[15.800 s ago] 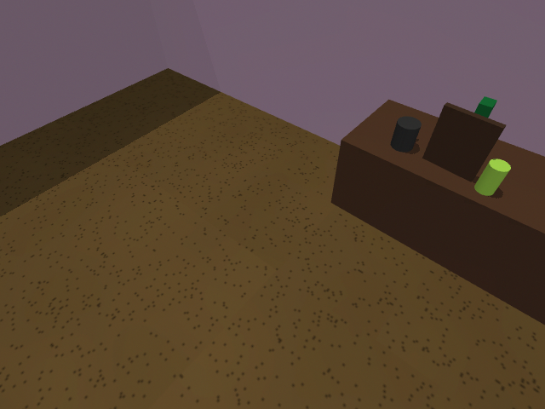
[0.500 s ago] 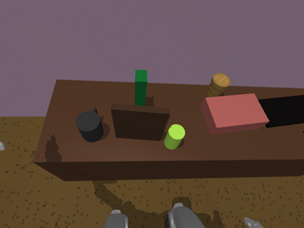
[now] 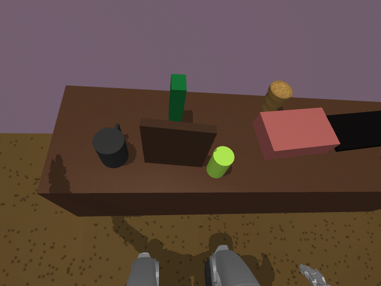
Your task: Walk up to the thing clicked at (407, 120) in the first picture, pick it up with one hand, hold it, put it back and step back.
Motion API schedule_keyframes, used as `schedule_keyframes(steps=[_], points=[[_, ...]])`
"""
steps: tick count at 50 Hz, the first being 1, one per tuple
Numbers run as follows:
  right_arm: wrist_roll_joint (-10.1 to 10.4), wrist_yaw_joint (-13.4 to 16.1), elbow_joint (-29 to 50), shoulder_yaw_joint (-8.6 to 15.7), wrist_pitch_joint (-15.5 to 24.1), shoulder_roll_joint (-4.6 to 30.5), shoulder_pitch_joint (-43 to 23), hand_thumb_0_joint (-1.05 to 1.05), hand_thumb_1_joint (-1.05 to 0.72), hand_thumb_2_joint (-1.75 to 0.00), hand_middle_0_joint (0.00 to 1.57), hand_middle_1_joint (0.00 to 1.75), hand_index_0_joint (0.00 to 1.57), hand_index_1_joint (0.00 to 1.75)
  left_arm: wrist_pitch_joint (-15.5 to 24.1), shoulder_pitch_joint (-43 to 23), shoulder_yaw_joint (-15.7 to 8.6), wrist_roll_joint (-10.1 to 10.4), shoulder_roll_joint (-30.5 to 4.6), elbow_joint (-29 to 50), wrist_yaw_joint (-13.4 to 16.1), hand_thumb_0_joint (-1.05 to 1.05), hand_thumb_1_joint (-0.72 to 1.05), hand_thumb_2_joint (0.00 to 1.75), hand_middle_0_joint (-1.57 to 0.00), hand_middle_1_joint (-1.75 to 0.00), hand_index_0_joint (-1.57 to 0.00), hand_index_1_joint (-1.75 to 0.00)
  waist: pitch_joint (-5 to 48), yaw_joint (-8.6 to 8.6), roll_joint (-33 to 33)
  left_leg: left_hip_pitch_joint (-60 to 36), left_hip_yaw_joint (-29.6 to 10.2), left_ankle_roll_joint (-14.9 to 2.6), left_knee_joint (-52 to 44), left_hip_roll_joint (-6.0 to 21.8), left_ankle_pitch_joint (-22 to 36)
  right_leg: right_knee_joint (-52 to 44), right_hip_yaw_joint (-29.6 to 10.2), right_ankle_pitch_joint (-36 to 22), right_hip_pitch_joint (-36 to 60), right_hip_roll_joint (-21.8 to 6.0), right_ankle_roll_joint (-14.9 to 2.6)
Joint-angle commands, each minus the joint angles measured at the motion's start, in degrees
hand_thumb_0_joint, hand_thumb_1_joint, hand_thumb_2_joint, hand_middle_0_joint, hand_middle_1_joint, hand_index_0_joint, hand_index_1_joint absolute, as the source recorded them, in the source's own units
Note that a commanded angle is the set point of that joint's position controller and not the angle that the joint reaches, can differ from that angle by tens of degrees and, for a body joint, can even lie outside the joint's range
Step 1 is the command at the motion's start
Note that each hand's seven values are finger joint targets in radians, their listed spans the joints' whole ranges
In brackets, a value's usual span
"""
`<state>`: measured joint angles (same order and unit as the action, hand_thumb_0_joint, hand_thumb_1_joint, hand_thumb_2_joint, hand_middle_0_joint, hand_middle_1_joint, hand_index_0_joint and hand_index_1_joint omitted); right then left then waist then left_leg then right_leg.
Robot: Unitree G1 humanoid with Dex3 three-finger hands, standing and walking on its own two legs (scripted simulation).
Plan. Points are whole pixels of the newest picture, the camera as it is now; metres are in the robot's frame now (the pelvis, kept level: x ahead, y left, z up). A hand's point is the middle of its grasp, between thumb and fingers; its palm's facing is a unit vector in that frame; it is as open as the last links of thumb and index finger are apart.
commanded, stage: go down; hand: left
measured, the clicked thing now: (113, 143) +0.53 +0.21 -0.24
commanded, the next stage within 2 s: none
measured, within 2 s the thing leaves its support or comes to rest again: neither
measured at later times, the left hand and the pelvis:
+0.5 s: hand out of the picture +0.42 +0.40 +0.04, palm faces +0.22 -0.97 -0.06, open 17.1 cm; pelvis +0.00 +0.00 -0.01, yaw +0 degrees
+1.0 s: hand out of the picture +0.43 +0.41 +0.04, palm faces +0.22 -0.97 -0.04, open 17.2 cm; pelvis +0.00 +0.00 -0.02, yaw +0 degrees
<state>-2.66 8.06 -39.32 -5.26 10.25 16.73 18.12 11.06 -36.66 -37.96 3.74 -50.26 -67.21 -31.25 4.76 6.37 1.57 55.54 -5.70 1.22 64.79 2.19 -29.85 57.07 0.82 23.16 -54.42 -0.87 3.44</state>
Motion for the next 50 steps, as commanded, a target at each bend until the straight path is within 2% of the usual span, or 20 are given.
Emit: schedule_keyframes(steps=[1,2,3,4,5,6,8,9,13,18,20,22,24,27,29,33,35,38,42,50], points=[[0.32,1.31,3.73,4.33,1.33,11.82,7.59,0.0,-0.88,-0.9,0.2,0.3,0.2,0.3,3.88,-16.52,-3.68,1.99,-24.35,12.69,-0.3,0.0,-0.45,0.05,-0.06,-0.02,-0.04,-0.03,25.65,-2.05,-14.1,-15.83,2.84,-0.57,-9.17,-0.66,21.6,-4.03,1.81,-11.83,12.37,1.41,-4.66],[0.35,1.27,3.55,4.07,1.38,11.86,7.47,0.0,-0.88,-0.9,0.2,0.3,0.2,0.3,3.55,-13.83,-2.94,1.96,-23.19,7.53,-0.43,0.0,-0.42,0.06,-0.05,-0.02,-0.04,-0.03,23.41,-1.07,-12.55,-14.94,2.73,-0.65,-8.97,-0.54,21.49,-4.0,1.92,-11.58,11.31,1.51,-4.59],[0.16,1.28,3.41,4.22,1.31,11.82,7.76,0.0,-0.88,-0.9,0.2,0.3,0.2,0.3,4.23,-17.16,-3.35,2.16,-23.87,12.3,-0.65,0.0,-0.45,0.06,-0.06,-0.02,-0.04,-0.03,25.51,-1.44,-14.1,-15.45,2.69,-0.56,-8.43,-0.61,22.5,-3.56,1.95,-12.44,11.12,1.36,-4.57],[0.29,1.38,3.43,4.14,1.25,11.96,7.73,0.0,-0.89,-0.9,0.2,0.3,0.2,0.3,3.68,-14.06,-3.3,1.93,-23.79,8.1,-0.56,0.0,-0.44,0.05,-0.06,-0.02,-0.04,-0.03,24.17,-1.45,-12.82,-15.59,2.62,-0.66,-8.55,-0.48,22.67,-3.72,2.04,-12.08,10.6,1.49,-4.51],[0.24,1.32,3.41,4.18,1.21,11.98,8.04,0.0,-0.88,-0.9,0.2,0.3,0.2,0.3,4.11,-16.89,-3.61,2.14,-24.56,12.1,-0.64,0.0,-0.44,0.06,-0.06,-0.02,-0.04,-0.04,26.36,-1.62,-13.63,-15.89,2.56,-0.66,-8.04,-0.54,24.07,-3.29,1.87,-13.54,11.33,1.36,-4.52],[0.29,1.4,3.06,4.15,1.14,12.02,8.26,0.0,-0.89,-0.9,0.2,0.3,0.2,0.3,3.86,-15.25,-3.67,1.98,-24.57,9.15,-0.7,0.0,-0.44,0.06,-0.06,-0.01,-0.04,-0.03,25.34,-1.24,-13.82,-16.57,2.46,-0.5,-7.84,-0.54,24.51,-3.34,2.05,-13.15,9.88,1.48,-4.51],[0.16,1.25,3.31,4.09,0.95,11.97,8.33,0.0,-0.89,-0.9,0.2,0.3,0.2,0.3,4.48,-17.94,-4.83,2.01,-26.81,13.61,-0.53,0.0,-0.44,0.06,-0.06,-0.02,-0.04,-0.03,27.97,-2.38,-15.98,-16.72,2.68,-0.43,-7.86,-0.75,24.45,-3.13,1.8,-13.49,11.29,1.22,-4.64],[0.21,1.29,3.29,4.01,0.92,12.05,8.17,0.0,-0.89,-0.9,0.2,0.3,0.2,0.3,4.2,-15.03,-4.53,1.79,-25.85,9.59,-0.6,0.0,-0.44,0.07,-0.06,-0.02,-0.04,-0.04,25.7,-1.68,-14.84,-16.01,2.19,-0.3,-8.16,-0.48,24.27,-2.71,2.4,-12.8,10.3,1.44,-4.67],[0.15,1.11,3.02,4.21,0.95,12.73,8.21,0.0,-0.88,-0.9,0.2,0.3,0.2,0.3,4.94,-16.29,-4.42,2.32,-25.49,10.43,-0.99,0.0,-0.42,0.08,-0.05,-0.02,-0.03,-0.03,24.67,-1.87,-17.36,-19.42,0.62,0.64,-8.31,0.39,26.17,-1.63,3.28,-10.35,4.12,1.94,-5.05],[0.04,1.15,3.33,3.88,0.83,12.27,8.44,0.0,-0.89,-0.9,0.2,0.3,0.2,0.3,5.4,-18.89,-5.1,2.92,-26.63,13.08,-1.58,0.0,-0.45,0.07,-0.06,-0.02,-0.03,-0.04,27.94,-1.11,-14.72,-16.14,2.21,-0.54,-6.57,-0.71,24.59,-2.27,1.87,-13.54,10.15,1.3,-4.54],[0.04,1.23,2.95,3.88,0.76,12.47,8.66,0.0,-0.89,-0.9,0.2,0.3,0.2,0.3,5.12,-17.5,-4.82,2.73,-25.93,10.4,-1.91,0.0,-0.44,0.07,-0.06,-0.03,-0.04,-0.04,27.02,-0.73,-14.34,-16.27,1.82,-0.41,-6.28,-0.56,26.16,-1.77,2.2,-13.77,8.38,1.42,-4.6],[-0.02,1.09,2.95,3.77,0.74,12.63,8.62,0.0,-0.89,-0.9,0.2,0.3,0.2,0.3,5.23,-19.11,-5.18,2.65,-27.57,12.32,-1.85,0.0,-0.43,0.07,-0.06,-0.02,-0.04,-0.04,27.69,-1.83,-16.61,-17.5,1.4,-0.04,-6.43,-0.44,26.59,-1.3,2.44,-12.7,6.7,1.47,-4.86],[0.03,1.14,2.87,3.68,0.6,12.53,8.91,0.0,-0.89,-0.9,0.2,0.3,0.2,0.3,4.78,-16.67,-4.57,2.58,-25.81,7.91,-1.97,0.0,-0.45,0.08,-0.05,-0.03,-0.03,-0.05,25.59,-0.75,-13.78,-14.57,1.73,-0.35,-5.96,-0.61,25.02,-1.43,2.46,-12.84,7.43,1.49,-4.68],[0.01,1.0,2.88,3.37,0.47,12.29,8.87,0.0,-0.89,-0.9,0.2,0.3,0.2,0.3,5.28,-18.47,-5.24,2.66,-27.78,9.89,-2.01,0.0,-0.46,0.08,-0.06,-0.03,-0.03,-0.05,26.41,-1.45,-15.35,-14.34,2.03,-0.51,-5.3,-0.84,25.23,-1.2,1.95,-13.16,7.4,1.3,-4.64],[-0.04,1.09,2.89,3.43,0.4,12.32,8.66,0.0,-0.89,-0.9,0.2,0.3,0.2,0.3,5.43,-18.51,-4.95,2.62,-27.01,9.42,-2.33,0.0,-0.43,0.07,-0.06,-0.03,-0.03,-0.04,26.84,-0.86,-15.34,-15.96,1.69,-0.27,-5.03,-0.59,26.78,-0.86,2.39,-13.45,6.14,1.47,-4.63],[-0.2,0.9,2.63,3.37,0.34,12.59,8.97,0.0,-0.89,-0.9,0.2,0.3,0.2,0.3,6.17,-20.63,-5.85,3.02,-28.63,11.53,-2.44,0.0,-0.44,0.08,-0.06,-0.03,-0.03,-0.05,28.51,-0.98,-17.28,-17.26,1.37,-0.04,-4.29,-0.57,28.46,-0.15,2.43,-13.88,5.22,1.42,-4.69],[-0.16,0.9,2.18,3.25,0.31,12.75,9.22,0.0,-0.89,-0.9,0.2,0.3,0.2,0.3,6.23,-20.18,-5.82,3.2,-28.15,11.16,-2.72,0.0,-0.45,0.08,-0.06,-0.03,-0.03,-0.05,29.28,-0.71,-17.66,-18.77,0.77,0.26,-3.9,-0.29,32.08,0.63,2.9,-15.46,4.08,1.51,-4.72],[-0.29,0.67,2.27,3.16,0.28,12.77,9.28,0.0,-0.89,-0.9,0.2,0.3,0.2,0.3,6.25,-20.58,-6.04,3.07,-29.09,10.72,-2.72,0.0,-0.44,0.09,-0.05,-0.03,-0.03,-0.05,28.42,-1.07,-18.65,-18.71,0.57,0.3,-4.2,-0.19,30.57,0.83,2.87,-13.52,2.98,1.51,-4.88],[-0.25,0.68,2.64,3.22,0.24,13.07,9.2,0.0,-0.89,-0.9,0.2,0.3,0.2,0.3,6.09,-22.35,-5.43,3.32,-28.36,11.04,-3.03,0.0,-0.46,0.09,-0.05,-0.03,-0.03,-0.06,28.68,-0.22,-18.66,-18.16,0.46,0.33,-4.02,-0.22,29.1,0.95,2.89,-13.06,2.43,1.48,-4.87],[0.04,0.52,3.4,2.65,-0.22,12.79,9.07,0.0,-0.89,-0.9,0.2,0.3,0.2,0.3,5.53,-22.16,-5.79,3.19,-29.34,7.64,-2.7,0.0,-0.47,0.08,-0.05,-0.04,-0.04,-0.05,27.19,0.12,-14.58,-12.39,1.25,-0.52,-4.31,-0.72,22.32,0.33,2.53,-11.42,5.75,1.52,-4.55]])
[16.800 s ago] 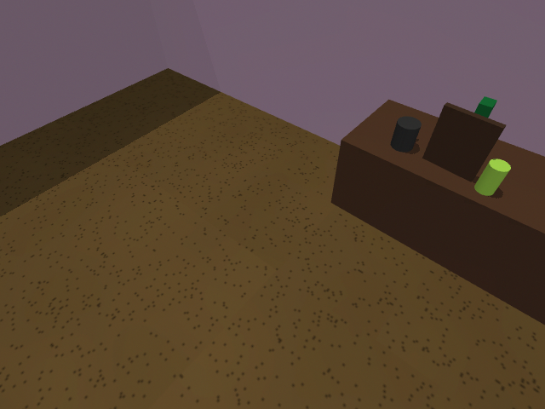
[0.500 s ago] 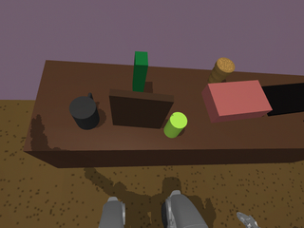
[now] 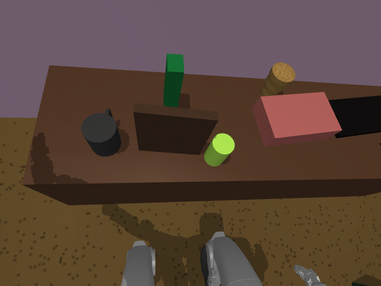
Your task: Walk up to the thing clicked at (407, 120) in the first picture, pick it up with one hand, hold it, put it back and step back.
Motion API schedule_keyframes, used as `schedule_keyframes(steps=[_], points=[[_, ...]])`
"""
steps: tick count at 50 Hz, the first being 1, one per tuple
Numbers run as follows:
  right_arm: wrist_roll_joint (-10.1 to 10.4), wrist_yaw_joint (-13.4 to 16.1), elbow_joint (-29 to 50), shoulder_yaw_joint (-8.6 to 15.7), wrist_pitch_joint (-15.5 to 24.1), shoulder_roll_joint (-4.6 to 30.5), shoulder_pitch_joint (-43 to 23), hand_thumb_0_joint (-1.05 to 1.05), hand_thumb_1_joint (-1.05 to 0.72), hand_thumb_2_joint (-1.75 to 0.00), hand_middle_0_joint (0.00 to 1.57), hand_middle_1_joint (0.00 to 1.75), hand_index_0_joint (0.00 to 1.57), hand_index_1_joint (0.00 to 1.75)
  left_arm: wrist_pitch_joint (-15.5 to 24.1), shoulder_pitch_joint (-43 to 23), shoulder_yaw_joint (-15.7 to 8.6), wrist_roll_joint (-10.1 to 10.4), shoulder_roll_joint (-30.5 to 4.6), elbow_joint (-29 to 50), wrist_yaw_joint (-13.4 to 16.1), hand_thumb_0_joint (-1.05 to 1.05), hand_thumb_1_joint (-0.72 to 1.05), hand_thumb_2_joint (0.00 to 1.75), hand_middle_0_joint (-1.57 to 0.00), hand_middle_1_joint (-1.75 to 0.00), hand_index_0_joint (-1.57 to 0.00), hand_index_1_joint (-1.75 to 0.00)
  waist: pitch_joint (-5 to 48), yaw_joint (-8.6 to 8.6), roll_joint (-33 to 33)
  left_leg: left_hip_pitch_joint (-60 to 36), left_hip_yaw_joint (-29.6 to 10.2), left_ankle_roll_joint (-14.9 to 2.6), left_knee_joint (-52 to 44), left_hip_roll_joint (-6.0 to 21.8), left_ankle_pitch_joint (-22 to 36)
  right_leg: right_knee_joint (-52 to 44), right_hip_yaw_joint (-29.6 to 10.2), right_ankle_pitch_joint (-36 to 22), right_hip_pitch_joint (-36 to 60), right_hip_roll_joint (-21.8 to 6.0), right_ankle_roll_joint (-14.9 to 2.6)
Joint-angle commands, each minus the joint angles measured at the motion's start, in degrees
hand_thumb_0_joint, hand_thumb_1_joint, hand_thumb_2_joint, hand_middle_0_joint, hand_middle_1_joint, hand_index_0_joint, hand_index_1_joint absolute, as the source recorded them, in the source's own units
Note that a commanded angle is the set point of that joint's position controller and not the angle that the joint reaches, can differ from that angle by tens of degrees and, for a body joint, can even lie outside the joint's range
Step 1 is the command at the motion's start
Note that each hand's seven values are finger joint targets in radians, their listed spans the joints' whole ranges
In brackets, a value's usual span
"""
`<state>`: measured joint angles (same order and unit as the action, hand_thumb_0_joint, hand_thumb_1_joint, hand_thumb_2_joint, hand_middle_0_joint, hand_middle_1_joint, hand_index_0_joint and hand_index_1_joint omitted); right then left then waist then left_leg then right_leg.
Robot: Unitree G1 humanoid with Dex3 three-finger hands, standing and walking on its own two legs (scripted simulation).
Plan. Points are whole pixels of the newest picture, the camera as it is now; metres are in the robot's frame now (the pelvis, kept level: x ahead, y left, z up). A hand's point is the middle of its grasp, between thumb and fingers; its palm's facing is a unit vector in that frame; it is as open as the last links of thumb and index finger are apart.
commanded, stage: go down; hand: left
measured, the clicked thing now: (104, 130) +0.53 +0.20 -0.22
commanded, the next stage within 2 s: none
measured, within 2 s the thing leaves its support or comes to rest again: neither
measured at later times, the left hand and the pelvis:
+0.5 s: hand out of the picture +0.43 +0.41 +0.06, palm faces +0.23 -0.97 -0.02, open 17.2 cm; pelvis +0.00 +0.00 -0.01, yaw +0 degrees
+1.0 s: hand out of the picture +0.45 +0.41 +0.06, palm faces +0.24 -0.97 -0.01, open 17.2 cm; pelvis +0.00 +0.00 -0.01, yaw -1 degrees
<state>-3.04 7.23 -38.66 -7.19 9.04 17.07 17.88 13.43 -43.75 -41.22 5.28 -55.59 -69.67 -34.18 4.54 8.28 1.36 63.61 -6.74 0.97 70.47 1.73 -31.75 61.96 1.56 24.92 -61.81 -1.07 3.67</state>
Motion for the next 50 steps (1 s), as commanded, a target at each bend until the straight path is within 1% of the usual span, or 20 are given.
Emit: schedule_keyframes(steps=[1,6,9,12,13,15,17,18,19,20,22,25,28,30,32,34,36,42,49,50], points=[[0.36,1.25,2.7,4.62,0.95,12.49,9.53,0.0,-0.89,-0.9,0.2,0.3,0.2,0.3,3.39,-16.34,-2.95,1.68,-24.83,12.06,0.34,0.0,-0.47,0.08,-0.06,-0.05,-0.04,-0.06,28.09,-2.13,-15.41,-20.26,2.31,-0.18,-9.97,-0.37,24.52,-4.36,1.78,-13.41,13.41,1.61,-4.85],[0.44,1.15,2.83,4.27,0.75,12.58,9.42,0.0,-0.89,-0.9,0.2,0.3,0.2,0.3,3.61,-15.13,-3.63,1.5,-25.99,10.33,0.46,0.0,-0.46,0.08,-0.06,-0.04,-0.04,-0.06,27.65,-2.47,-16.27,-21.49,2.01,0.05,-9.84,-0.11,25.45,-3.78,1.96,-12.74,11.51,1.81,-4.95],[0.3,1.17,2.49,4.16,0.67,12.43,10.15,0.0,-0.89,-0.9,0.2,0.3,0.2,0.3,4.16,-16.37,-4.32,1.67,-27.05,12.78,0.04,0.0,-0.46,0.08,-0.06,-0.04,-0.04,-0.06,30.25,-2.18,-16.96,-22.17,2.17,-0.01,-8.55,-0.24,29.53,-3.66,1.73,-16.2,13.19,1.59,-4.82],[0.29,1.06,2.54,4.25,0.6,12.52,10.03,0.0,-0.89,-0.9,0.2,0.3,0.2,0.3,4.1,-14.69,-3.79,1.8,-25.65,11.58,-0.28,0.0,-0.44,0.08,-0.06,-0.04,-0.03,-0.06,29.64,-2.35,-17.85,-23.67,1.82,0.32,-8.58,-0.03,31.18,-3.3,2.01,-16.0,11.3,1.65,-4.96],[0.31,1.1,2.45,4.39,0.64,12.73,9.86,0.0,-0.89,-0.9,0.2,0.3,0.2,0.3,4.15,-14.98,-3.26,1.95,-25.03,11.35,-0.65,0.0,-0.45,0.08,-0.06,-0.04,-0.04,-0.06,29.29,-1.79,-17.66,-24.71,1.43,0.44,-8.53,0.22,31.36,-3.27,2.36,-15.46,9.63,1.89,-4.97],[0.41,1.11,2.51,4.44,0.58,12.7,9.95,0.0,-0.89,-0.9,0.2,0.3,0.2,0.3,4.14,-15.22,-2.8,2.24,-24.12,10.99,-0.63,0.0,-0.45,0.09,-0.05,-0.04,-0.03,-0.06,28.22,-1.54,-16.63,-22.79,1.7,0.23,-8.47,0.04,29.59,-3.51,2.09,-14.97,10.07,1.75,-4.98],[0.45,1.06,2.69,4.29,0.56,12.56,9.57,0.0,-0.89,-0.9,0.2,0.3,0.2,0.3,4.57,-16.37,-3.34,2.49,-25.34,12.39,-0.74,0.0,-0.44,0.08,-0.05,-0.04,-0.04,-0.06,28.05,-2.05,-17.51,-21.45,1.95,0.21,-8.69,-0.16,26.54,-3.45,1.86,-13.45,10.53,1.73,-5.03],[0.52,1.14,2.4,4.31,0.59,12.69,9.66,0.0,-0.89,-0.9,0.2,0.3,0.2,0.3,4.62,-16.37,-3.18,2.64,-24.97,10.9,-0.81,0.0,-0.47,0.08,-0.06,-0.05,-0.04,-0.06,27.65,-1.44,-16.98,-21.26,1.63,0.26,-8.63,-0.01,26.43,-3.21,2.16,-13.19,9.78,1.8,-5.03],[0.49,1.09,2.74,4.21,0.59,12.65,9.56,0.0,-0.89,-0.9,0.2,0.3,0.2,0.3,4.68,-16.18,-3.42,2.6,-25.51,11.4,-0.7,0.0,-0.45,0.07,-0.06,-0.04,-0.04,-0.05,27.6,-2.03,-16.46,-20.6,1.94,0.03,-8.69,-0.16,25.47,-3.34,1.86,-13.08,10.68,1.82,-5.0],[0.57,1.17,2.47,4.29,0.55,12.73,9.72,0.0,-0.89,-0.9,0.2,0.3,0.2,0.3,4.83,-16.78,-3.24,2.77,-24.87,10.91,-0.84,0.0,-0.46,0.08,-0.05,-0.04,-0.03,-0.06,28.09,-1.2,-16.04,-20.7,1.85,-0.03,-8.24,-0.15,25.94,-3.29,1.9,-13.58,10.3,1.72,-4.96],[0.49,1.27,2.48,4.17,0.54,12.67,9.29,0.0,-0.89,-0.9,0.2,0.3,0.2,0.3,5.16,-17.29,-3.08,2.81,-25.22,11.05,-1.08,0.0,-0.43,0.07,-0.05,-0.04,-0.04,-0.05,27.36,-1.3,-16.94,-20.1,1.96,-0.03,-8.35,-0.23,24.22,-3.13,1.74,-12.52,9.82,1.74,-4.94],[0.32,1.21,2.27,4.04,0.47,12.87,9.65,0.0,-0.89,-0.9,0.2,0.3,0.2,0.3,5.48,-18.55,-4.24,2.45,-27.66,13.35,-1.04,0.0,-0.45,0.07,-0.06,-0.04,-0.04,-0.05,30.35,-2.0,-19.47,-23.0,1.55,0.31,-7.94,-0.15,28.1,-2.45,1.99,-13.86,9.18,1.58,-5.08],[0.35,1.15,2.33,4.31,0.41,13.18,9.86,0.0,-0.89,-0.9,0.2,0.3,0.2,0.3,5.07,-18.02,-2.93,2.77,-25.33,12.7,-1.21,0.0,-0.44,0.07,-0.06,-0.04,-0.04,-0.05,29.83,-1.62,-19.1,-24.33,1.19,0.52,-8.4,0.09,28.47,-2.47,2.34,-13.25,8.27,1.8,-5.15],[0.49,1.22,2.43,4.14,0.42,13.07,9.42,0.0,-0.89,-0.9,0.2,0.3,0.2,0.3,4.8,-18.13,-3.13,2.94,-25.47,11.93,-1.23,0.0,-0.45,0.08,-0.05,-0.04,-0.03,-0.05,29.5,-1.57,-19.22,-24.18,1.07,0.59,-8.38,0.24,27.45,-2.22,2.5,-12.31,7.13,1.94,-5.17],[0.41,1.12,2.14,3.95,0.34,12.91,10.07,0.0,-0.89,-0.9,0.2,0.3,0.2,0.3,4.76,-19.33,-3.01,3.25,-25.5,13.15,-1.21,0.0,-0.46,0.07,-0.05,-0.04,-0.04,-0.05,30.66,-1.01,-19.28,-23.95,1.07,0.53,-7.86,0.16,29.4,-2.25,2.4,-14.22,8.64,1.82,-5.06],[0.52,1.21,2.38,3.77,0.31,12.88,9.75,0.0,-0.89,-0.9,0.2,0.3,0.2,0.3,4.41,-17.89,-2.64,3.28,-24.38,11.03,-1.16,0.0,-0.46,0.08,-0.05,-0.04,-0.03,-0.05,29.1,-1.02,-17.66,-23.41,1.06,0.38,-7.7,0.15,29.46,-2.38,2.54,-14.13,7.72,1.87,-5.02],[0.43,1.19,2.12,3.84,0.31,13.09,10.21,0.0,-0.89,-0.9,0.2,0.3,0.2,0.3,4.53,-18.48,-2.84,3.14,-25.08,11.45,-1.1,0.0,-0.44,0.07,-0.05,-0.04,-0.03,-0.05,29.53,-1.27,-18.77,-25.18,0.56,0.71,-7.7,0.37,31.22,-1.97,2.8,-14.0,6.29,2.02,-5.14],[0.29,1.04,2.43,3.45,0.05,12.68,10.06,0.0,-0.89,-0.9,0.2,0.3,0.2,0.3,5.28,-19.17,-3.67,3.18,-26.01,11.5,-0.73,0.0,-0.46,0.08,-0.05,-0.04,-0.03,-0.05,29.98,-1.1,-17.0,-21.76,1.61,-0.12,-6.75,-0.11,29.24,-2.3,1.88,-15.3,9.19,1.71,-4.82],[0.28,0.84,2.71,3.36,-0.13,12.83,9.67,0.0,-0.89,-0.9,0.2,0.3,0.2,0.3,5.85,-20.09,-4.43,3.05,-27.69,12.41,-0.79,0.0,-0.45,0.07,-0.05,-0.04,-0.04,-0.05,29.81,-1.67,-19.14,-22.93,1.06,0.32,-7.32,0.23,27.67,-1.68,2.29,-12.62,6.83,1.96,-5.1],[0.22,0.85,2.46,3.51,-0.15,12.95,10.16,0.0,-0.9,-0.9,0.2,0.3,0.2,0.3,5.94,-20.01,-3.83,3.15,-26.16,11.47,-1.0,0.0,-0.46,0.07,-0.05,-0.04,-0.04,-0.05,30.18,-0.67,-18.97,-23.56,0.66,0.54,-7.05,0.4,29.8,-1.33,2.67,-13.63,6.29,1.92,-5.15]])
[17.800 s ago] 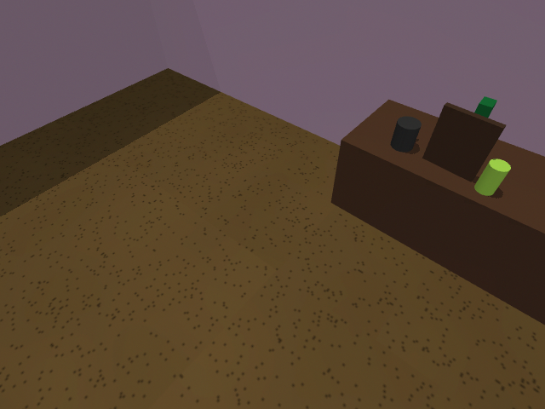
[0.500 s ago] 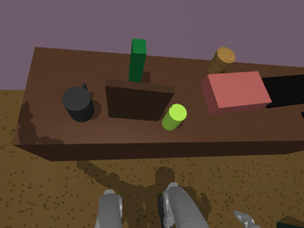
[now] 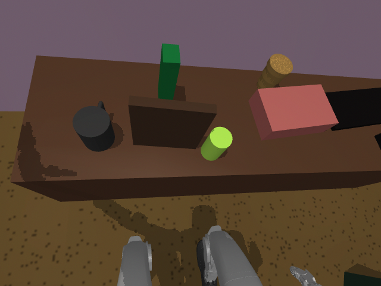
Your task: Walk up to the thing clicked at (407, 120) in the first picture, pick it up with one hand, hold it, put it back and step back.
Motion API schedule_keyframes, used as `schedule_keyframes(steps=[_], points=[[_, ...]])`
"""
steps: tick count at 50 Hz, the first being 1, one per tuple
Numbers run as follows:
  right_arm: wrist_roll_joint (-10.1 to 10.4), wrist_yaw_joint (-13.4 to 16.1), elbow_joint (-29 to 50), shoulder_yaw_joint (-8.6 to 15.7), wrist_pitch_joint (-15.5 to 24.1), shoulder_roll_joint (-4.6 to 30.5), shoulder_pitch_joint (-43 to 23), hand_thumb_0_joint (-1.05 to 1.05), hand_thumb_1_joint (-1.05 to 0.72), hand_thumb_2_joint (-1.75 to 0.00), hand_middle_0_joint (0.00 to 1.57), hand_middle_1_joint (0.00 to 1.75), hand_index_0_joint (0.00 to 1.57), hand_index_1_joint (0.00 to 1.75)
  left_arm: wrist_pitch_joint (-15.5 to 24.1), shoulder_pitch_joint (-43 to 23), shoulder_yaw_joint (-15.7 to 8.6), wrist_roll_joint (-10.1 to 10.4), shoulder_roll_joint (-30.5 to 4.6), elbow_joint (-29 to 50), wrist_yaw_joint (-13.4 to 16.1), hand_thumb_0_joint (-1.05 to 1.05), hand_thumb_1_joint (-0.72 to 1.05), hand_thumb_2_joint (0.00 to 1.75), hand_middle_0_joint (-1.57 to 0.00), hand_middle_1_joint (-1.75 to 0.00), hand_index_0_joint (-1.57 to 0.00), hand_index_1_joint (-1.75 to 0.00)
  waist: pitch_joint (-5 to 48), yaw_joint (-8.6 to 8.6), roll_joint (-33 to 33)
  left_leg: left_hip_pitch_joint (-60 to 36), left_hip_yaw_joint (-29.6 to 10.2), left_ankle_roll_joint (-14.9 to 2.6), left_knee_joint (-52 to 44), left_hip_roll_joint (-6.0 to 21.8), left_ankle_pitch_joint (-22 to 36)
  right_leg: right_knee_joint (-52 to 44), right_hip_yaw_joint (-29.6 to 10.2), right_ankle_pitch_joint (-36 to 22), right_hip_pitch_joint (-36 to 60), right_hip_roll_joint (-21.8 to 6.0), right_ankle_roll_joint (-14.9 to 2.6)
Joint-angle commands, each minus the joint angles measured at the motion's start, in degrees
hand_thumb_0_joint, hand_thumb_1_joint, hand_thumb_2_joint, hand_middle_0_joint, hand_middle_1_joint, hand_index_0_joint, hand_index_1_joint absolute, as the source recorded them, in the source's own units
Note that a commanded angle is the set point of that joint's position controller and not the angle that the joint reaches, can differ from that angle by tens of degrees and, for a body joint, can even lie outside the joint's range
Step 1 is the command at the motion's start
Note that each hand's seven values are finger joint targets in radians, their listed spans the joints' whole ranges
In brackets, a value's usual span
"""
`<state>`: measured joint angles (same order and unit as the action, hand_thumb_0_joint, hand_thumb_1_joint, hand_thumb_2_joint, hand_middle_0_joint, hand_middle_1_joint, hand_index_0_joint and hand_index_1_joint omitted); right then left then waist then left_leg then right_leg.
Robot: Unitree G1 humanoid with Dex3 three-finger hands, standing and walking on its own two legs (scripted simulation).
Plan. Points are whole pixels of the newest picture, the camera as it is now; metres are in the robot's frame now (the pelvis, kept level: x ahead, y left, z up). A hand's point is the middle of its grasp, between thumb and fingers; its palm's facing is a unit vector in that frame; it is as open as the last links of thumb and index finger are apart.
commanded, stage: go down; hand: left
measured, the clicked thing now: (97, 124) +0.54 +0.20 -0.21
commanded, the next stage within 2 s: approach in 1.94 s
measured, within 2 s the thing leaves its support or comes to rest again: neither
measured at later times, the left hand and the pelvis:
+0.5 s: hand out of the picture +0.45 +0.41 +0.08, palm faces +0.25 -0.97 +0.00, open 17.2 cm; pelvis +0.00 +0.00 -0.01, yaw +0 degrees
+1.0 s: hand out of the picture +0.45 +0.41 +0.07, palm faces +0.26 -0.97 +0.00, open 17.4 cm; pelvis +0.00 -0.01 -0.01, yaw +0 degrees
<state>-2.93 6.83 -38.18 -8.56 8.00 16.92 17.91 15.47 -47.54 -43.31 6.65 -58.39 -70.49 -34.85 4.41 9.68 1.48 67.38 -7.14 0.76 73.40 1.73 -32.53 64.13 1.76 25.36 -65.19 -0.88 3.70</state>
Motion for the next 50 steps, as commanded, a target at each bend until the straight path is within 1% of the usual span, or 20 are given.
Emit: schedule_keyframes(steps=[1,7,11,15,18,23,25,26,28,30,35,38,39,40,41,42,43,46,48,50], points=[[0.1,1.21,1.85,4.75,0.9,13.22,10.2,0.0,-0.89,-0.9,0.2,0.3,0.2,0.3,4.0,-16.39,-1.8,1.99,-23.38,12.08,-0.43,0.0,-0.45,0.07,-0.05,-0.04,-0.04,-0.05,30.05,-2.23,-19.33,-27.71,0.71,0.94,-9.8,0.54,31.81,-3.13,2.69,-14.31,8.63,1.83,-5.21],[0.3,1.24,1.75,4.56,0.83,13.43,10.19,0.0,-0.89,-0.9,0.2,0.3,0.2,0.3,4.36,-18.32,-2.05,2.53,-24.34,12.25,-0.74,0.0,-0.46,0.08,-0.05,-0.05,-0.03,-0.06,29.86,-2.11,-20.23,-26.88,0.61,0.8,-9.65,0.46,28.12,-2.65,2.49,-12.06,7.15,1.8,-5.28],[0.27,1.35,2.04,4.17,0.6,12.93,10.32,0.0,-0.89,-0.9,0.2,0.3,0.2,0.3,3.81,-18.09,-1.77,2.18,-24.25,10.34,-0.54,0.0,-0.45,0.08,-0.05,-0.05,-0.03,-0.06,30.02,-1.51,-17.47,-23.48,1.86,0.0,-8.96,-0.08,26.44,-3.51,1.65,-13.8,11.5,1.56,-4.9],[0.4,1.25,2.29,4.37,0.51,13.12,9.73,0.0,-0.89,-0.9,0.2,0.3,0.2,0.3,3.69,-18.65,-2.02,1.72,-25.6,11.0,-0.05,0.0,-0.46,0.07,-0.05,-0.05,-0.04,-0.06,28.99,-2.06,-19.26,-22.29,1.57,0.24,-9.63,0.0,22.46,-3.09,1.92,-10.3,9.27,1.71,-5.12],[0.39,1.24,2.43,4.41,0.29,13.36,10.21,0.0,-0.89,-0.9,0.2,0.3,0.2,0.3,3.53,-19.14,-2.61,1.51,-26.82,12.09,0.12,0.0,-0.44,0.07,-0.05,-0.04,-0.04,-0.05,30.9,-2.47,-19.39,-24.43,1.51,0.33,-9.43,0.11,25.04,-3.07,2.04,-11.65,9.7,1.8,-5.14],[0.47,1.16,2.37,4.29,0.29,13.16,10.47,0.0,-0.9,-0.9,0.2,0.3,0.2,0.3,3.28,-17.59,-2.49,2.02,-25.42,12.13,-0.22,0.0,-0.46,0.08,-0.05,-0.05,-0.04,-0.06,31.58,-2.02,-19.19,-25.79,1.13,0.4,-8.53,0.3,30.14,-2.65,2.3,-14.44,9.57,1.72,-5.1],[0.51,1.26,2.38,4.46,0.15,13.24,10.2,0.0,-0.89,-0.9,0.2,0.3,0.2,0.3,3.12,-17.68,-1.93,1.86,-25.26,12.64,-0.38,0.0,-0.5,0.07,-0.05,-0.05,-0.04,-0.06,30.57,-1.92,-19.68,-25.04,1.42,0.41,-8.87,0.19,28.17,-2.93,2.11,-13.59,9.76,1.66,-5.04],[0.53,1.25,2.39,4.45,0.27,13.25,10.21,0.0,-0.89,-0.9,0.2,0.3,0.2,0.3,2.84,-16.7,-1.47,1.98,-23.8,11.42,-0.39,0.0,-0.49,0.08,-0.05,-0.05,-0.04,-0.06,30.25,-1.65,-19.64,-25.81,0.96,0.64,-8.83,0.44,29.09,-2.51,2.49,-13.6,8.37,1.77,-5.11],[0.68,1.17,2.43,4.47,0.19,13.37,10.36,0.0,-0.9,-0.9,0.2,0.3,0.2,0.3,2.91,-17.82,-2.49,2.4,-25.06,13.19,-0.28,0.0,-0.51,0.07,-0.06,-0.05,-0.04,-0.06,31.24,-1.89,-19.61,-25.96,0.89,0.6,-8.9,0.41,29.49,-2.61,2.48,-13.93,9.01,1.7,-5.1],[0.74,1.15,2.57,4.54,0.18,13.29,10.38,0.0,-0.89,-0.9,0.2,0.3,0.2,0.3,2.79,-18.66,-2.01,2.79,-24.16,14.09,-0.24,0.0,-0.51,0.07,-0.05,-0.05,-0.04,-0.06,30.74,-1.7,-20.58,-26.39,0.94,0.64,-9.08,0.42,28.93,-2.66,2.43,-13.35,8.41,1.66,-5.14],[0.89,1.27,2.54,4.38,0.01,12.74,9.96,0.0,-0.9,-0.9,0.2,0.3,0.2,0.3,2.64,-17.16,-2.05,2.21,-24.31,11.8,0.59,0.0,-0.51,0.07,-0.05,-0.06,-0.04,-0.07,28.98,-2.0,-17.15,-21.72,2.03,-0.13,-9.13,-0.07,24.1,-3.48,1.59,-12.51,11.41,1.64,-4.91],[0.79,1.17,2.52,4.29,-0.03,12.86,9.94,0.0,-0.9,-0.9,0.2,0.3,0.2,0.3,2.74,-17.04,-2.65,2.04,-24.85,11.67,0.63,0.0,-0.52,0.06,-0.06,-0.05,-0.05,-0.06,29.47,-2.07,-18.11,-23.24,1.34,0.16,-8.95,0.15,26.41,-2.89,2.25,-12.86,9.54,1.71,-5.01],[0.72,1.02,2.79,4.22,-0.06,12.67,9.78,0.0,-0.89,-0.9,0.2,0.3,0.2,0.3,2.96,-16.66,-2.89,2.22,-25.03,12.36,0.77,0.0,-0.5,0.07,-0.06,-0.05,-0.05,-0.06,29.22,-2.83,-18.25,-22.38,1.95,-0.03,-8.98,-0.09,25.98,-3.27,1.71,-13.18,11.14,1.62,-4.99],[0.81,1.08,2.74,4.19,-0.11,12.61,9.65,0.0,-0.9,-0.9,0.2,0.3,0.2,0.3,3.23,-16.15,-2.99,2.21,-25.1,11.61,0.67,0.0,-0.49,0.07,-0.06,-0.05,-0.05,-0.06,29.56,-2.19,-17.36,-21.71,1.91,-0.11,-8.65,-0.09,25.99,-3.13,1.69,-13.77,11.97,1.62,-4.92],[0.78,1.08,2.85,4.24,-0.12,12.69,9.7,0.0,-0.9,-0.9,0.2,0.3,0.2,0.3,3.35,-16.27,-3.85,2.09,-26.46,12.62,0.75,0.0,-0.49,0.07,-0.06,-0.06,-0.05,-0.06,29.74,-2.86,-17.9,-21.11,1.99,-0.09,-8.81,-0.22,25.99,-3.14,1.66,-13.8,12.34,1.57,-4.96],[0.75,1.05,2.85,4.28,-0.14,12.71,9.66,0.0,-0.9,-0.9,0.2,0.3,0.2,0.3,3.25,-15.26,-3.23,2.11,-24.85,11.32,0.67,0.0,-0.51,0.07,-0.05,-0.05,-0.04,-0.06,30.06,-2.2,-17.58,-22.35,1.73,0.0,-8.65,0.02,27.48,-2.71,1.88,-14.49,11.61,1.55,-4.94],[0.62,0.88,2.82,4.23,-0.16,12.57,9.82,0.0,-0.9,-0.9,0.2,0.3,0.2,0.3,3.64,-16.88,-3.16,2.11,-25.44,14.03,0.55,0.0,-0.52,0.06,-0.06,-0.06,-0.05,-0.07,30.6,-2.64,-19.24,-22.77,1.81,0.07,-8.56,-0.02,28.28,-2.64,1.69,-14.8,11.59,1.46,-5.01],[0.57,0.9,2.55,4.57,-0.16,13.13,9.9,0.0,-0.9,-0.9,0.2,0.3,0.2,0.3,3.57,-16.02,-2.55,2.63,-23.75,13.48,-0.14,0.0,-0.5,0.06,-0.06,-0.05,-0.05,-0.06,31.53,-2.2,-20.77,-27.72,0.98,0.7,-8.32,0.47,32.47,-2.35,2.36,-15.2,8.13,1.61,-5.1],[0.54,0.94,2.29,4.8,-0.14,13.3,9.93,0.0,-0.9,-0.9,0.2,0.3,0.2,0.3,3.65,-16.65,-2.2,2.8,-23.1,13.85,-0.38,0.0,-0.5,0.07,-0.05,-0.05,-0.04,-0.06,31.47,-1.71,-20.63,-28.15,0.55,0.92,-8.4,0.61,32.34,-2.33,2.68,-14.63,7.17,1.76,-5.17],[0.61,1.07,2.3,4.66,-0.25,12.99,9.75,0.0,-0.9,-0.9,0.2,0.3,0.2,0.3,3.72,-17.58,-2.27,2.94,-23.36,14.2,-0.16,0.0,-0.51,0.07,-0.05,-0.06,-0.05,-0.07,30.89,-1.59,-19.47,-25.24,1.33,0.4,-8.43,0.19,28.08,-2.9,2.08,-13.6,9.36,1.59,-5.03]])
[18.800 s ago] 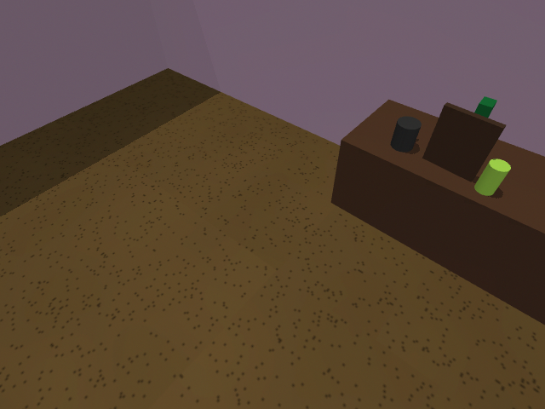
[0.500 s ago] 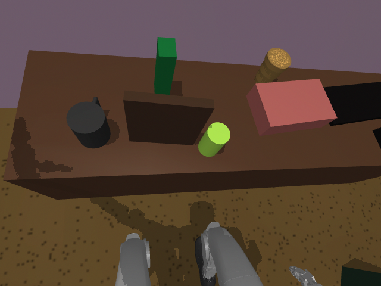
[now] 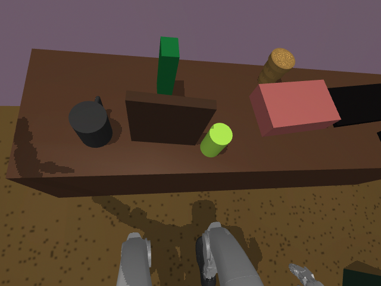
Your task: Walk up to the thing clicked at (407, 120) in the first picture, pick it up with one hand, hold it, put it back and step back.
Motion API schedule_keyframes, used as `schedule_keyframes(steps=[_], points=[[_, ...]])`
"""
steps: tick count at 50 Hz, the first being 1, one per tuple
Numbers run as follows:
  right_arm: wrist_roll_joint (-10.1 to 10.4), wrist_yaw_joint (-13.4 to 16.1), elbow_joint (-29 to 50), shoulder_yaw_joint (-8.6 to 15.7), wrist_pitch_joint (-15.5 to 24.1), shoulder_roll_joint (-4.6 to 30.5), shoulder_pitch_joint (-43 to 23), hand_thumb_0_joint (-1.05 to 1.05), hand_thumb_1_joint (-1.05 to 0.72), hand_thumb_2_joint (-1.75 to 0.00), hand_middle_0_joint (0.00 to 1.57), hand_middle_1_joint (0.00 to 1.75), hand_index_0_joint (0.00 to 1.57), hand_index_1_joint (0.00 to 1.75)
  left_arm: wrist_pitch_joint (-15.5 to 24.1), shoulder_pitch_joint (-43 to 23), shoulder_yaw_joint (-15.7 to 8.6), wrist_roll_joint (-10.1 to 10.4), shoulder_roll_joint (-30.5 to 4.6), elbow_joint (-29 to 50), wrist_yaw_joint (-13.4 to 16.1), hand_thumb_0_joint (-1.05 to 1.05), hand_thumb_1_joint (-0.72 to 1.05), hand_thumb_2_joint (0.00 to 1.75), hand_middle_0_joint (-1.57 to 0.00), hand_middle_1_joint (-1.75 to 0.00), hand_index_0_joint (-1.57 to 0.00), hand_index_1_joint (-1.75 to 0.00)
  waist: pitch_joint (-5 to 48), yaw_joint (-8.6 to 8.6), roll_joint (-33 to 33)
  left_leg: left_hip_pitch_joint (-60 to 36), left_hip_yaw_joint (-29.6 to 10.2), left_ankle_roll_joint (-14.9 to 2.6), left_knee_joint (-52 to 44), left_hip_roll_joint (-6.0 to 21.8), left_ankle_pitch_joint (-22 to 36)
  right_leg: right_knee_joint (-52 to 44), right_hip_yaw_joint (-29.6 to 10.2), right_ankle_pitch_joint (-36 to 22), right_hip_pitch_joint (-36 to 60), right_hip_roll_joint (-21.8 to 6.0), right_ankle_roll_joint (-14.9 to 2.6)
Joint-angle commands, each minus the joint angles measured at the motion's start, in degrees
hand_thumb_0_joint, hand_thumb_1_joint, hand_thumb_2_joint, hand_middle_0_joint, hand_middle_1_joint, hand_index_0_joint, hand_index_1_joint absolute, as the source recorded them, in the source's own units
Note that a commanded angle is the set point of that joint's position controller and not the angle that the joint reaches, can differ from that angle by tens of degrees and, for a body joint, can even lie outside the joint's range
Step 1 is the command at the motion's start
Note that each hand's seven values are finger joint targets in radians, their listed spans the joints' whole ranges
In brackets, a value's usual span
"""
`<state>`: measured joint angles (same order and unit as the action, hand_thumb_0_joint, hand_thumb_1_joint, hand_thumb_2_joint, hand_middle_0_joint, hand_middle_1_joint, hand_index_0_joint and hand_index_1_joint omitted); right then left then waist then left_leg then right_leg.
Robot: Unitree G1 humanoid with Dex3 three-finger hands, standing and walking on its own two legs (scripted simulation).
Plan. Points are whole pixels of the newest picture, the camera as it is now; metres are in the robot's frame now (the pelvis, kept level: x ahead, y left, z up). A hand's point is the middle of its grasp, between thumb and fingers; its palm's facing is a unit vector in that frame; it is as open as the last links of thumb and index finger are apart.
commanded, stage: go down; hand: left
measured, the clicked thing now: (94, 120) +0.54 +0.21 -0.20
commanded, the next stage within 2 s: approach in 0.94 s
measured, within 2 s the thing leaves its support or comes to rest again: neither
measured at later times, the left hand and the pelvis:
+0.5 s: hand out of the picture +0.46 +0.41 +0.08, palm faces +0.27 -0.96 +0.02, open 17.4 cm; pelvis +0.00 +0.00 +0.00, yaw +0 degrees
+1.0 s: hand out of the picture +0.46 +0.42 +0.08, palm faces +0.28 -0.96 +0.01, open 17.4 cm; pelvis +0.00 +0.00 -0.01, yaw +0 degrees
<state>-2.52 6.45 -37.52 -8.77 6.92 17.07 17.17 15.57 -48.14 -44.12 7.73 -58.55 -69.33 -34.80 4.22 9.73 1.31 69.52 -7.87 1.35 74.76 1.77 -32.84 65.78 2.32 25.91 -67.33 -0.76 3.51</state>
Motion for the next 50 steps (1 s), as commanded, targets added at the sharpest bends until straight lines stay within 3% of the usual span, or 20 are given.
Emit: schedule_keyframes(steps=[1,2,3,7,12,15,17,20,23,26,29,33,36,38,39,40,44,49,50], points=[[0.3,1.38,1.79,4.94,0.82,12.85,10.43,0.0,-0.9,-0.9,0.2,0.3,0.2,0.3,3.61,-16.95,-1.72,1.94,-23.38,12.87,0.12,0.0,-0.5,0.07,-0.05,-0.06,-0.05,-0.07,30.58,-1.89,-18.05,-25.48,2.21,-0.39,-10.08,-0.03,26.17,-4.68,1.3,-13.44,12.72,1.51,-4.81],[0.35,1.45,1.64,4.69,0.81,12.7,10.37,0.0,-0.9,-0.9,0.2,0.3,0.2,0.3,3.57,-16.62,-2.51,2.11,-24.22,12.54,0.2,0.0,-0.5,0.07,-0.05,-0.05,-0.04,-0.06,31.23,-2.06,-17.56,-25.05,2.35,-0.54,-9.85,-0.12,26.42,-4.79,1.27,-14.15,13.49,1.45,-4.7],[0.42,1.43,1.71,4.69,0.78,12.6,10.05,0.0,-0.9,-0.9,0.2,0.3,0.2,0.3,3.64,-17.12,-1.8,1.92,-23.93,12.33,0.22,0.0,-0.52,0.07,-0.05,-0.06,-0.05,-0.07,30.31,-1.99,-18.41,-24.36,2.57,-0.59,-10.02,-0.2,24.27,-4.62,1.07,-12.71,12.95,1.44,-4.75],[0.34,1.5,1.79,4.44,0.72,12.56,9.83,0.0,-0.9,-0.9,0.2,0.3,0.2,0.3,3.49,-15.7,-2.22,1.25,-24.85,11.01,0.55,0.0,-0.49,0.07,-0.05,-0.05,-0.05,-0.06,30.57,-2.47,-18.23,-24.66,2.49,-0.61,-9.66,-0.15,26.5,-4.17,1.07,-13.85,12.69,1.41,-4.77],[0.18,1.19,1.74,4.7,0.6,12.8,10.47,0.0,-0.9,-0.9,0.2,0.3,0.2,0.3,3.52,-15.01,-3.01,1.37,-25.38,13.25,0.27,0.0,-0.5,0.06,-0.06,-0.05,-0.05,-0.06,32.87,-3.36,-20.68,-29.46,1.75,0.07,-9.31,0.26,33.86,-3.63,1.8,-16.53,11.39,1.47,-4.95],[0.07,1.19,1.37,4.82,0.61,12.87,10.96,0.0,-0.9,-0.9,0.2,0.3,0.2,0.3,3.4,-15.8,-1.75,2.01,-22.73,13.09,-0.05,0.0,-0.52,0.06,-0.06,-0.06,-0.05,-0.06,33.02,-1.74,-20.16,-30.31,1.35,0.17,-8.91,0.5,36.29,-3.49,2.08,-18.05,10.89,1.52,-4.85],[0.17,1.23,1.12,4.69,0.55,12.74,10.82,0.0,-0.9,-0.9,0.2,0.3,0.2,0.3,3.5,-16.19,-2.43,2.03,-23.47,12.55,0.13,0.0,-0.52,0.07,-0.05,-0.06,-0.05,-0.06,32.27,-1.87,-19.63,-29.33,1.4,-0.01,-8.68,0.39,34.92,-3.57,1.97,-17.28,10.33,1.52,-4.81],[0.3,1.26,1.65,4.87,0.51,12.77,10.08,0.0,-0.89,-0.9,0.2,0.3,0.2,0.3,3.5,-17.17,-2.06,1.64,-23.81,12.43,0.73,0.0,-0.51,0.08,-0.05,-0.06,-0.04,-0.07,30.24,-2.04,-17.97,-25.29,2.23,-0.5,-9.68,-0.01,26.28,-4.14,1.23,-13.28,11.71,1.49,-4.83],[0.32,1.19,1.8,4.53,0.49,12.43,10.03,0.0,-0.9,-0.9,0.2,0.3,0.2,0.3,3.42,-17.35,-2.48,1.31,-24.82,11.59,1.33,0.0,-0.51,0.08,-0.05,-0.06,-0.04,-0.07,29.86,-2.25,-17.02,-22.27,2.69,-0.88,-9.82,-0.24,24.24,-4.44,0.98,-13.43,13.71,1.4,-4.67],[0.3,1.06,1.81,4.49,0.33,12.55,10.01,0.0,-0.9,-0.9,0.2,0.3,0.2,0.3,3.39,-15.82,-1.73,0.93,-23.63,9.9,1.09,0.0,-0.5,0.07,-0.05,-0.06,-0.04,-0.06,29.37,-2.14,-18.45,-24.73,2.02,-0.29,-9.83,0.11,26.71,-3.78,1.6,-13.06,10.62,1.52,-4.92],[0.44,0.97,2.13,4.75,0.29,12.83,9.87,0.0,-0.9,-0.9,0.2,0.3,0.2,0.3,3.59,-15.22,-2.44,0.73,-25.03,10.36,1.0,0.0,-0.51,0.08,-0.05,-0.06,-0.04,-0.07,30.33,-2.56,-17.89,-24.95,1.92,-0.28,-9.8,0.19,26.78,-3.68,1.65,-13.13,11.21,1.67,-4.91],[0.4,0.92,2.04,4.79,0.44,13.04,10.19,0.0,-0.9,-0.9,0.2,0.3,0.2,0.3,4.06,-16.34,-2.16,1.95,-23.48,11.94,0.42,0.0,-0.5,0.07,-0.05,-0.06,-0.04,-0.06,31.45,-1.84,-19.64,-26.85,1.61,-0.08,-8.86,0.43,29.15,-2.87,1.76,-13.81,9.5,1.55,-4.93],[0.32,0.91,1.37,4.77,0.46,13.28,10.78,0.0,-0.9,-0.9,0.2,0.3,0.2,0.3,4.13,-17.82,-2.24,1.95,-24.28,13.38,0.26,0.0,-0.51,0.08,-0.05,-0.06,-0.04,-0.06,33.11,-1.72,-21.42,-30.23,0.85,0.4,-8.62,0.74,33.52,-2.45,2.17,-15.05,7.84,1.53,-5.03],[0.27,1.05,1.14,4.68,0.24,13.12,11.1,0.0,-0.9,-0.9,0.2,0.3,0.2,0.3,3.65,-17.41,-2.25,1.56,-24.13,11.59,0.48,0.0,-0.52,0.09,-0.05,-0.07,-0.04,-0.07,32.73,-1.35,-19.52,-28.79,1.11,0.13,-8.51,0.52,32.88,-2.86,2.0,-15.69,9.25,1.56,-4.9],[0.25,1.0,1.23,4.65,0.21,13.09,10.65,0.0,-0.89,-0.9,0.2,0.3,0.2,0.3,3.71,-18.12,-2.16,1.2,-25.23,12.62,0.66,0.0,-0.52,0.09,-0.05,-0.06,-0.04,-0.07,31.92,-2.21,-19.95,-28.01,1.45,0.03,-8.99,0.31,30.39,-3.12,1.66,-14.22,9.5,1.56,-4.96],[0.23,1.03,1.34,4.68,0.09,12.97,10.49,0.0,-0.9,-0.9,0.2,0.3,0.2,0.3,3.49,-18.35,-1.69,1.09,-24.29,11.45,0.69,0.0,-0.52,0.09,-0.05,-0.06,-0.04,-0.07,31.12,-1.53,-19.57,-26.61,1.68,-0.09,-8.9,0.2,28.89,-3.37,1.57,-13.82,9.45,1.5,-4.89],[0.25,1.02,1.41,4.38,-0.01,12.96,10.58,0.0,-0.9,-0.9,0.2,0.3,0.2,0.3,3.37,-18.5,-3.32,0.81,-26.9,11.62,1.28,0.0,-0.51,0.08,-0.05,-0.06,-0.05,-0.07,31.67,-2.36,-20.52,-26.0,1.9,-0.24,-8.86,0.03,27.77,-3.29,1.56,-13.22,9.75,1.43,-4.85],[0.31,0.89,2.55,4.28,-0.18,12.48,10.21,0.0,-0.9,-0.9,0.2,0.3,0.2,0.3,3.03,-16.81,-2.98,0.45,-26.24,11.31,1.55,0.0,-0.54,0.07,-0.05,-0.07,-0.05,-0.08,31.44,-2.39,-18.3,-22.3,3.05,-0.96,-8.85,-0.24,25.67,-3.82,0.67,-14.48,14.28,1.3,-4.56],[0.46,0.97,2.45,4.52,-0.12,12.6,10.26,0.0,-0.9,-0.9,0.2,0.3,0.2,0.3,2.64,-15.72,-2.51,0.75,-24.51,10.1,1.38,0.0,-0.55,0.07,-0.05,-0.07,-0.05,-0.07,31.64,-1.82,-17.48,-23.76,2.53,-0.77,-8.67,0.07,27.29,-3.68,1.16,-14.9,13.03,1.46,-4.56]])
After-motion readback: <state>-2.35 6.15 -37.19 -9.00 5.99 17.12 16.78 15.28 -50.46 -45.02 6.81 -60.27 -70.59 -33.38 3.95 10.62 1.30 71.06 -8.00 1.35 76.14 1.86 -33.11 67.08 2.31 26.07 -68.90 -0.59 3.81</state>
